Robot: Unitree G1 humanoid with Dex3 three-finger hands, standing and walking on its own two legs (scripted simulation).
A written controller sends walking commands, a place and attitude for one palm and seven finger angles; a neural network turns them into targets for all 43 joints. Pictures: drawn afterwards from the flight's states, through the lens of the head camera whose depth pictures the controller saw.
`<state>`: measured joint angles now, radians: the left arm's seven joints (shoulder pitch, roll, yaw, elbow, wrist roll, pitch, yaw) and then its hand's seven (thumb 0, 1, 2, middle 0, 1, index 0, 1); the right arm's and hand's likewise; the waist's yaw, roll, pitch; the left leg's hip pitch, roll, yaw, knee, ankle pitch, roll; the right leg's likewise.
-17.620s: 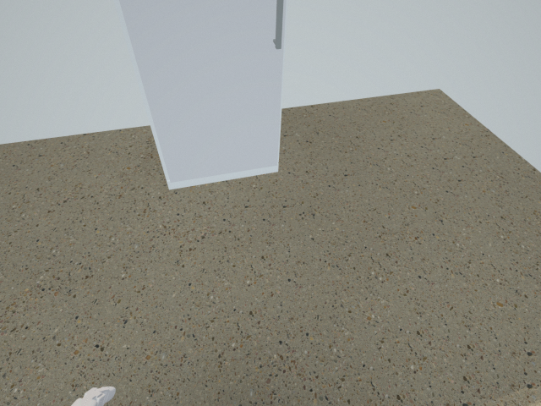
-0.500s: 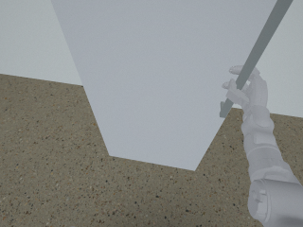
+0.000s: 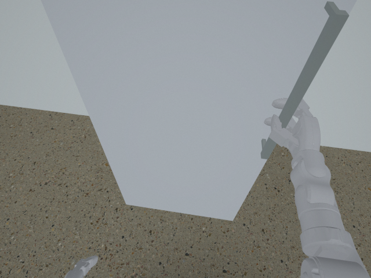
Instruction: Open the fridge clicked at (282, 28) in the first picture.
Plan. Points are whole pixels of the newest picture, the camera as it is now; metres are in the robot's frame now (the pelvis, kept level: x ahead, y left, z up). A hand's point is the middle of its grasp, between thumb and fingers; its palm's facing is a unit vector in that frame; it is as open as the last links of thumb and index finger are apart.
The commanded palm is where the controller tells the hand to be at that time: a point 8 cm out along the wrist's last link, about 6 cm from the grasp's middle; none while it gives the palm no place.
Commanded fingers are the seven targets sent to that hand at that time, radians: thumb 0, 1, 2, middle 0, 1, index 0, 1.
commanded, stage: pull the door a little, standing still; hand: right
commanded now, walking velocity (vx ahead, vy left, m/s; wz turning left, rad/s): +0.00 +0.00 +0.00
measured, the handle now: (289, 99) +0.47 -0.16 +0.16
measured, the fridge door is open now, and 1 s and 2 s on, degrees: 0 25 54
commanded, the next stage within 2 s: walk backward, drawing the door open in 0.22 s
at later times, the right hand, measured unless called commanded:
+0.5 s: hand (273, 168) +0.32 -0.12 +0.12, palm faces -0.02 +0.99 -0.16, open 6.0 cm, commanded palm +0.29 -0.18 +0.12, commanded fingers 0.00 -0.90 -0.90 0.45 1.40 0.45 1.40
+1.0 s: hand (248, 223) +0.21 -0.07 +0.12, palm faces +0.05 +0.98 -0.19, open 6.0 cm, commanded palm +0.17 -0.12 +0.12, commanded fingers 0.00 -0.90 -0.90 0.45 1.40 0.45 1.40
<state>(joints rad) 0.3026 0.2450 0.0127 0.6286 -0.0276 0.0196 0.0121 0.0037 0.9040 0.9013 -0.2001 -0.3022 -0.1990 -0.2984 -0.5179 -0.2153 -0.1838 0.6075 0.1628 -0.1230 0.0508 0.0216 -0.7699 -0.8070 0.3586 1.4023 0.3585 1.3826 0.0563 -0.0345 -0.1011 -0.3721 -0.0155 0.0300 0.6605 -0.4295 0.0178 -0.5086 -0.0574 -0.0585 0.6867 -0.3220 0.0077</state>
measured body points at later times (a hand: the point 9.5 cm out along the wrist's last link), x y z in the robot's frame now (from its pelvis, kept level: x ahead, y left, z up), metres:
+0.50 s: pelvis +0.02 +0.00 +0.02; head +0.04 +0.02 +0.47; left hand +0.19 +0.23 -0.09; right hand +0.32 -0.18 +0.13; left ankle -0.06 +0.10 -0.71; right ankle +0.01 -0.13 -0.72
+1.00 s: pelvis -0.06 +0.05 +0.01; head -0.06 +0.09 +0.46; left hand +0.09 +0.27 -0.10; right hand +0.20 -0.12 +0.13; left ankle -0.07 +0.10 -0.72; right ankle +0.01 -0.13 -0.72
